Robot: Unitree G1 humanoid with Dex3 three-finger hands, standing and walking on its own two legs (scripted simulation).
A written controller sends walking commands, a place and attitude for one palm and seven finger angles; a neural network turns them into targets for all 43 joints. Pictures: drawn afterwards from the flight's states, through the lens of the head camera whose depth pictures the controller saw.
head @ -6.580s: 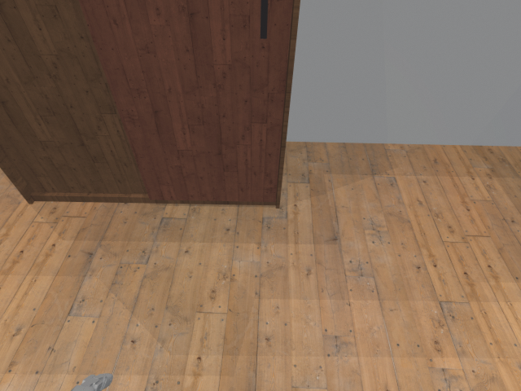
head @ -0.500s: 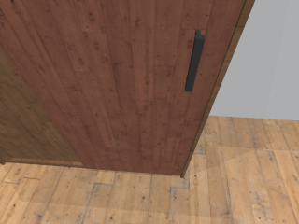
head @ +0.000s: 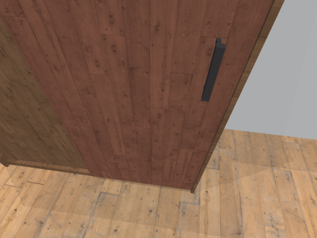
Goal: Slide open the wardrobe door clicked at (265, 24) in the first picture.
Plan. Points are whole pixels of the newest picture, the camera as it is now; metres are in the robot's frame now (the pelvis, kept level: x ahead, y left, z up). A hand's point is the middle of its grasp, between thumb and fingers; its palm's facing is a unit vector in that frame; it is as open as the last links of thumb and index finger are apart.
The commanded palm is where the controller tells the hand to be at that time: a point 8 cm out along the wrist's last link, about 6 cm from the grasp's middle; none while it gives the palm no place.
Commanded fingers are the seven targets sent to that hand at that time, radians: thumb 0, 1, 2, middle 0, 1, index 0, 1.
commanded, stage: look again from close up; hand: right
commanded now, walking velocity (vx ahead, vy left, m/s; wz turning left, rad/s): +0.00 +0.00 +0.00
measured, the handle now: (211, 71) +0.49 -0.10 +0.18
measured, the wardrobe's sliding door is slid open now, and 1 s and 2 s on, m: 0.00 0.00 0.00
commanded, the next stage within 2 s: raise the hand with hooked fingers in 0.98 s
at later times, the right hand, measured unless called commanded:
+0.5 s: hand out of the picture -0.01 -0.12 -0.17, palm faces +0.03 +0.98 -0.20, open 7.4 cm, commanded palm none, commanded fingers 0.00 -0.90 -0.90 0.20 0.30 0.20 0.30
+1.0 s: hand out of the picture +0.00 -0.12 -0.17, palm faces +0.04 +0.98 -0.20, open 7.4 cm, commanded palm none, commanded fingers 0.00 -0.90 -0.90 0.20 0.30 0.20 0.30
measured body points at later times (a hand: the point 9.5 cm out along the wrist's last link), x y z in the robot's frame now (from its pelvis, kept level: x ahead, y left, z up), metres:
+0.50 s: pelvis +0.00 +0.05 +0.00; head +0.01 +0.06 +0.45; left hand +0.03 +0.28 -0.15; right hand -0.01 -0.17 -0.15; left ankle -0.05 +0.18 -0.73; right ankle -0.02 -0.08 -0.73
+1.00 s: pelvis -0.01 +0.06 +0.01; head +0.01 +0.06 +0.46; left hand +0.02 +0.29 -0.15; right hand +0.00 -0.17 -0.15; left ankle -0.05 +0.18 -0.73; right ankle -0.02 -0.08 -0.73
